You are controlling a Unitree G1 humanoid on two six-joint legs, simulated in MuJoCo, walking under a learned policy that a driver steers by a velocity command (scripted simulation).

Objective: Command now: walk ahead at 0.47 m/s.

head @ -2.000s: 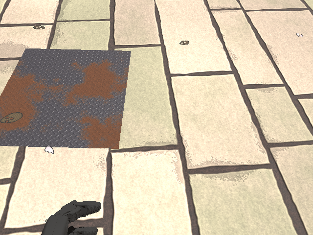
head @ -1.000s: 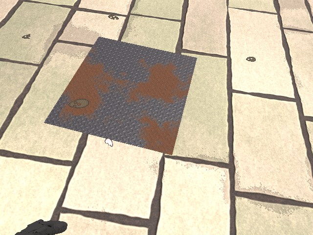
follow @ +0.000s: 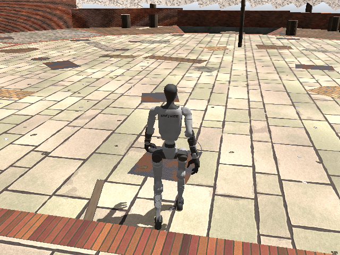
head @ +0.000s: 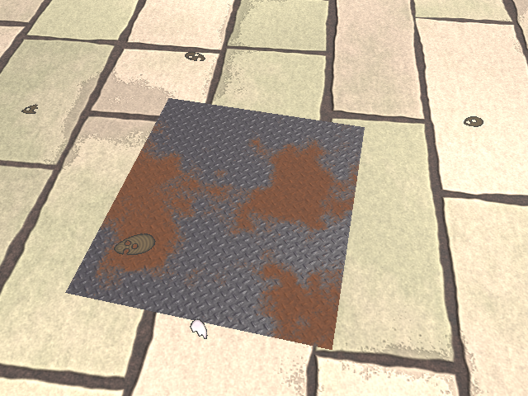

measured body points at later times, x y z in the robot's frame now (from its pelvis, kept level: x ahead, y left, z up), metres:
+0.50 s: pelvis +0.28 -0.02 +0.00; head +0.31 -0.02 +0.45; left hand +0.24 +0.23 -0.14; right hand +0.48 -0.26 -0.09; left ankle +0.44 +0.06 -0.72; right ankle +0.12 -0.09 -0.73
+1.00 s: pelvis +0.52 -0.09 +0.00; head +0.55 -0.12 +0.45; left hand +0.81 +0.00 -0.09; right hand +0.37 -0.30 -0.14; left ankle +0.44 +0.06 -0.73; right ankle +0.60 -0.24 -0.70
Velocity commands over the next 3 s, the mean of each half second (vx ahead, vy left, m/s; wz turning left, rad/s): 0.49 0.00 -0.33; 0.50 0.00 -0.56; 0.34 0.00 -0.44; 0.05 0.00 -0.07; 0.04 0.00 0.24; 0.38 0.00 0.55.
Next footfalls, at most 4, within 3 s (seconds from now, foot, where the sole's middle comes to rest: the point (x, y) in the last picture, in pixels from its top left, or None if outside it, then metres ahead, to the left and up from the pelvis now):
0.02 right None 0.16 -0.09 -0.77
0.52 left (240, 392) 0.48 0.05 -0.77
1.06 right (352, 322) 0.64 -0.26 -0.77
1.56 left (348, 241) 0.89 -0.29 -0.77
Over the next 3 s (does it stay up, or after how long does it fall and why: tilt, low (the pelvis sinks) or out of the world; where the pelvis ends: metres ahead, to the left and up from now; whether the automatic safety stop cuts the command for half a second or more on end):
stays up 0.89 -0.39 0.02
